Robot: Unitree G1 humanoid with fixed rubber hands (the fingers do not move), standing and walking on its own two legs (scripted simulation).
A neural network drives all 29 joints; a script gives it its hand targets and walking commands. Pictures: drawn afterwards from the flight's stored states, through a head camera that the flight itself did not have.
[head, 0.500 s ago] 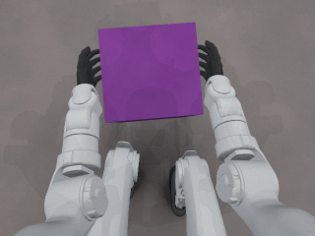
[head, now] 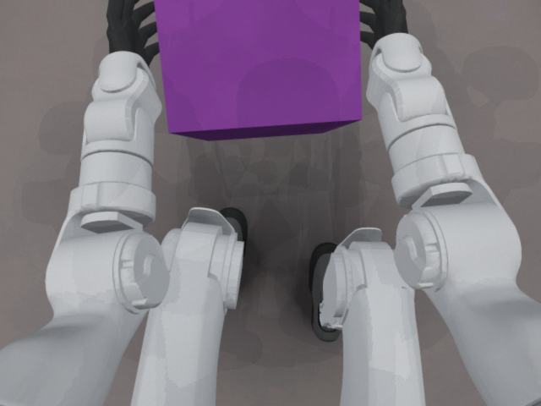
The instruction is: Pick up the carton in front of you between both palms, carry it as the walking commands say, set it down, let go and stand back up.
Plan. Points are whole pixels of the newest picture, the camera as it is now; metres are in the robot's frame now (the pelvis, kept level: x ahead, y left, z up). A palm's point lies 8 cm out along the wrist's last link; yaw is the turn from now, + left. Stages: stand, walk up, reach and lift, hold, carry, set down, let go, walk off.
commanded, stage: set down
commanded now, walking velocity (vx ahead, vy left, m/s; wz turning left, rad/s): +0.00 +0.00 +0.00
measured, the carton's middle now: (260, 61) +0.52 +0.08 -0.23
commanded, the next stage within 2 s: none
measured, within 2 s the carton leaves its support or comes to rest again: rests again in 0.88 s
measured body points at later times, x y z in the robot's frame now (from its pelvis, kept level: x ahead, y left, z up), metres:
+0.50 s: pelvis +0.00 +0.00 -0.03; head +0.35 +0.00 +0.25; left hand +0.51 +0.23 -0.17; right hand +0.56 -0.07 -0.20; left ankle +0.14 +0.12 -0.37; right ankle +0.09 -0.10 -0.37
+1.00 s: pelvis +0.00 +0.00 -0.03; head +0.36 -0.01 +0.24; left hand +0.51 +0.25 -0.19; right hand +0.56 -0.06 -0.21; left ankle +0.14 +0.12 -0.37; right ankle +0.09 -0.10 -0.37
